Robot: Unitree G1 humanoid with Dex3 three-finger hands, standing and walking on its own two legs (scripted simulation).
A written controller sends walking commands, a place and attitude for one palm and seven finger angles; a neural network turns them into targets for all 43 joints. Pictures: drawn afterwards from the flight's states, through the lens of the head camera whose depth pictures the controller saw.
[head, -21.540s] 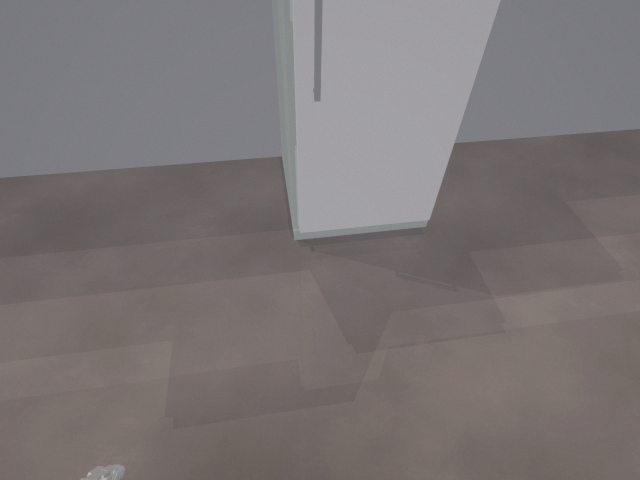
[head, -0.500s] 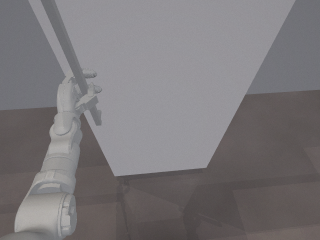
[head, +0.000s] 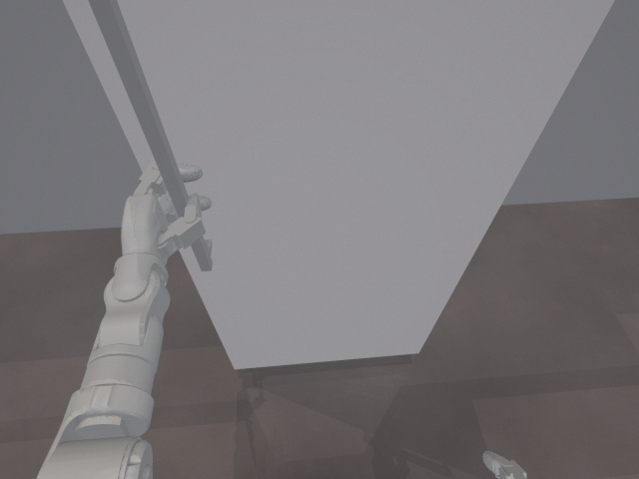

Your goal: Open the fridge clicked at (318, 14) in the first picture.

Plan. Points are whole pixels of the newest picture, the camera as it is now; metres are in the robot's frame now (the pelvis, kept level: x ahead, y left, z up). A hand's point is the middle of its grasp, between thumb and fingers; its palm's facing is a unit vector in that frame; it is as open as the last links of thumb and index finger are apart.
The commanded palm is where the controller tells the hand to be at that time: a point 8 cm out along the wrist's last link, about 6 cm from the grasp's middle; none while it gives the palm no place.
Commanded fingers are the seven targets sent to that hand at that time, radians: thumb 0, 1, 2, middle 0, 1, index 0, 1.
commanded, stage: pull the door a little, standing still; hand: left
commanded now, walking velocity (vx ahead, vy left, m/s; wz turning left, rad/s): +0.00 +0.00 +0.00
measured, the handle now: (165, 143) +0.46 +0.19 +0.18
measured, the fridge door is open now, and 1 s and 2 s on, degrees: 0 33 70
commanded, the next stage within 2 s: walk backward, drawing the door open in 0.16 s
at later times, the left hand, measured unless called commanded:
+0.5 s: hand (207, 310) +0.29 +0.13 +0.09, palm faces +0.02 -0.98 -0.18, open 5.7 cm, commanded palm +0.25 +0.18 +0.10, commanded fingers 0.00 0.90 0.90 -0.45 -1.40 -0.45 -1.40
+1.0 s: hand (287, 439) +0.16 +0.04 +0.09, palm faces +0.15 -0.98 -0.13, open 5.7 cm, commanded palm +0.12 +0.08 +0.10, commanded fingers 0.00 0.90 0.90 -0.45 -1.40 -0.45 -1.40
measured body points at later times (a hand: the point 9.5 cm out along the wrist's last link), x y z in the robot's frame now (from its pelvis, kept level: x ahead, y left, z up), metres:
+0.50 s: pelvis +0.02 +0.01 +0.02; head +0.04 -0.01 +0.47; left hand +0.28 +0.18 +0.11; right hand +0.20 -0.22 -0.07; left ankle -0.04 +0.10 -0.72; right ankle -0.01 -0.11 -0.70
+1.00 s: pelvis -0.08 -0.11 +0.00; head -0.06 -0.11 +0.45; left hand +0.15 +0.09 +0.10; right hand +0.11 -0.31 -0.10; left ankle -0.08 +0.02 -0.72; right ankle -0.03 -0.14 -0.69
